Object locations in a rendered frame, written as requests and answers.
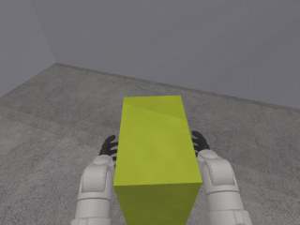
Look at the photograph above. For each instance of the robot left forearm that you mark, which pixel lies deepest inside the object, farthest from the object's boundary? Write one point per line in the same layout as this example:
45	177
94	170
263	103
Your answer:
95	193

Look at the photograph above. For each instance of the carton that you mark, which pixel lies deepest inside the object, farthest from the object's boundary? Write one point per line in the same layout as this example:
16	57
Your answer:
157	177

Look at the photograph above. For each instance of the left robot hand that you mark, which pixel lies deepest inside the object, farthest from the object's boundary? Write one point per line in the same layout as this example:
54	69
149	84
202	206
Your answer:
108	144

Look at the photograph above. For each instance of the robot right forearm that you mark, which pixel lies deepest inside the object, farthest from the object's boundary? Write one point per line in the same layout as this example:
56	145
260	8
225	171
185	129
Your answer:
221	189

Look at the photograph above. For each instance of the right robot hand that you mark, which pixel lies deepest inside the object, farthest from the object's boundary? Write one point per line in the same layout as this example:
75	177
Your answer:
201	141

